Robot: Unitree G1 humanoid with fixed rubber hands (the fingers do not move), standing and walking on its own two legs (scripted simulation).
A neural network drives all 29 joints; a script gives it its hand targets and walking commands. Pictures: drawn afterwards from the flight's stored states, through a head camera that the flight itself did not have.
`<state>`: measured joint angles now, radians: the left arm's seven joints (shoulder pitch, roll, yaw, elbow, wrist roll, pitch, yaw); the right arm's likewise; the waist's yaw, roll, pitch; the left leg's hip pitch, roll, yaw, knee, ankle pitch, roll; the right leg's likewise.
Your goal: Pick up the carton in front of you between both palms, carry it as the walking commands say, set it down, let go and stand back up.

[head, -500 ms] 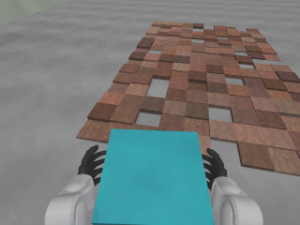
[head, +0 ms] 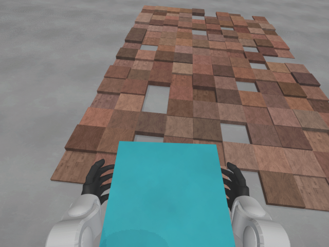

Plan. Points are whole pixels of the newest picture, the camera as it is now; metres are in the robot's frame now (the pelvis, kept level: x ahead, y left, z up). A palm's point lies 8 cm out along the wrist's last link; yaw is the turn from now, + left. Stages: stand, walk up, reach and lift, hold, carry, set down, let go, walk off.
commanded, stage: carry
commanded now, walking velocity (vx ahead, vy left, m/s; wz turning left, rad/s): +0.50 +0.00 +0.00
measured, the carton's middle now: (164, 209) +0.23 -0.01 +0.01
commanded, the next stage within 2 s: none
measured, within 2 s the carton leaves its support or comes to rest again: neither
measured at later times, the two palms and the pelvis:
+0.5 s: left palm (136, 68) +0.62 +0.08 +0.14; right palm (225, 72) +0.64 -0.22 +0.12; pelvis +0.30 -0.08 +0.00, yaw +1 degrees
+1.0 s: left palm (151, 44) +1.00 +0.03 +0.05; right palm (213, 48) +0.98 -0.27 +0.05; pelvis +0.67 -0.10 -0.03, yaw +2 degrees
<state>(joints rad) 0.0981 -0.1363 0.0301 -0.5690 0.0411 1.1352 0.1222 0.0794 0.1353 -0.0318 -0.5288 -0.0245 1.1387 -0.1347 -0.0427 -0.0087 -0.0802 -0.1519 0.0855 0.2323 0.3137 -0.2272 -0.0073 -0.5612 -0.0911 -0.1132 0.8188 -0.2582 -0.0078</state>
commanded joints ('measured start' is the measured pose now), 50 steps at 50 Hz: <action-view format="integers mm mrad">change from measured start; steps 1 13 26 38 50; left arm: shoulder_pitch -321 -883 -1124 -1178 -861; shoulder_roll -703 -550 -560 -772 -570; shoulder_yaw -615 -517 -330 -460 -450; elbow -40 -30 404 226 69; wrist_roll -186 -334 -208 -285 -191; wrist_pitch -7 22 -3 -99 -104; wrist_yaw -96 -16 20 -42 22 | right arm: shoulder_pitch -352 -821 -1155 -1070 -1030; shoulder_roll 698 570 620 850 593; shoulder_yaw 625 492 326 422 604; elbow -97 -8 413 333 -58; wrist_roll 239 263 138 179 364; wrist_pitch -18 37 2 -113 -103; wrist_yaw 135 -8 -59 -20 41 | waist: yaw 14 65 103 -133 187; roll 185 -111 -96 228 106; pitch -72 -305 -205 -473 -406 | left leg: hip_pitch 143 -447 -724 743 -29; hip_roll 187 40 -41 25 -13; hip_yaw -68 -251 -97 -228 -18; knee -145 893 552 157 609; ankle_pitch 157 -101 117 919 629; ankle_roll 102 76 42 249 18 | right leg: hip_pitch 18 578 783 -127 629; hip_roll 15 -227 -105 99 160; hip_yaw -87 331 69 -10 -117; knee -252 -557 -538 629 -343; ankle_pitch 184 42 488 307 440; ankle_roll -3 -131 -137 77 -15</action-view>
